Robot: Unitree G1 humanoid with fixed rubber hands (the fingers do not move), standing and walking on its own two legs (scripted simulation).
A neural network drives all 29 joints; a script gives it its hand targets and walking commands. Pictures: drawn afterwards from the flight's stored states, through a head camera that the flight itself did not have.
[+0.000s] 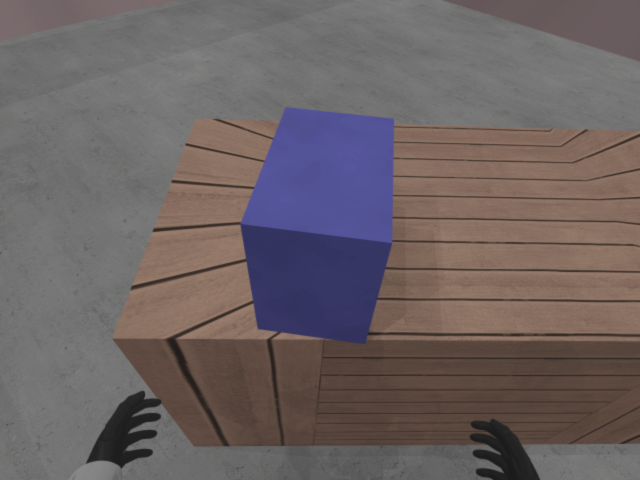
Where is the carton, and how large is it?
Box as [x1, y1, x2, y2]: [240, 107, 393, 343]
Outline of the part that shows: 285,107 240,223 257,327 261,329 364,343 391,245 393,119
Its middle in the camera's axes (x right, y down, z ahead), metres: +0.01 -0.03 +0.64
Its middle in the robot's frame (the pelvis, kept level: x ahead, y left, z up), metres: +0.50 +0.02 +0.01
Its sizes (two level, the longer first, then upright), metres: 0.279 0.182 0.253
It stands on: a pedestal, 0.65 m high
